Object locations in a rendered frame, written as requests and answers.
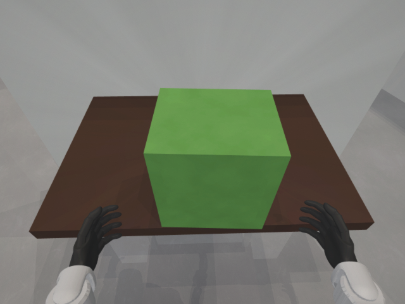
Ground table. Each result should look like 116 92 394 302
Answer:
29 94 375 239

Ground right robot hand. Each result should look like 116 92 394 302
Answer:
299 200 358 268

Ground carton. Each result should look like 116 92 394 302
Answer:
144 88 291 229

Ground right robot forearm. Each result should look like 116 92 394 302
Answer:
330 262 385 304

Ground left robot hand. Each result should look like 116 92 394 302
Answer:
69 205 122 271

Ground left robot forearm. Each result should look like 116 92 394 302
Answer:
46 265 96 304

